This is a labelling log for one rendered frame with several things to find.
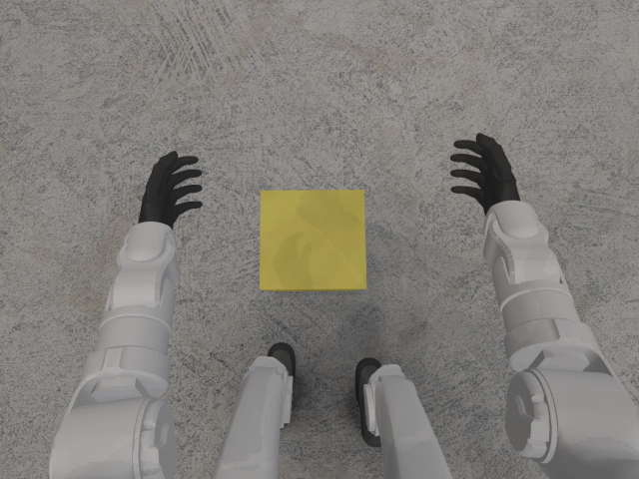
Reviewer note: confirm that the robot left forearm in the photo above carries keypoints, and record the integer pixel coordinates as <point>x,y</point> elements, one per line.
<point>130,357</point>

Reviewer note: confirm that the robot right upper arm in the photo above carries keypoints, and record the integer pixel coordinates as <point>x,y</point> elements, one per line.
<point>573,424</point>

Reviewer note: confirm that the robot right hand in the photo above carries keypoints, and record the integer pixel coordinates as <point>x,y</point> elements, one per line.
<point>496,181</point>

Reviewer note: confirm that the carton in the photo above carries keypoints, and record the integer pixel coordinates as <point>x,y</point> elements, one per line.
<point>312,240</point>

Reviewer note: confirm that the right robot thigh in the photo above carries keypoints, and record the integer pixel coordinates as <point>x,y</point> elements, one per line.
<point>409,447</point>

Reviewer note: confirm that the robot left hand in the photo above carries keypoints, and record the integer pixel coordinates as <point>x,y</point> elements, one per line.
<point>158,203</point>

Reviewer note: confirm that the robot right forearm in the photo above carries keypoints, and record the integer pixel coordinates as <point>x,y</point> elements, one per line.
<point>542,324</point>

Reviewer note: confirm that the left robot foot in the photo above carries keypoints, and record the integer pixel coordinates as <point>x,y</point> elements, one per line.
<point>285,355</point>

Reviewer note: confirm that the robot left upper arm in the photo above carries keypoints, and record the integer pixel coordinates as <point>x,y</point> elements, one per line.
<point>132,438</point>

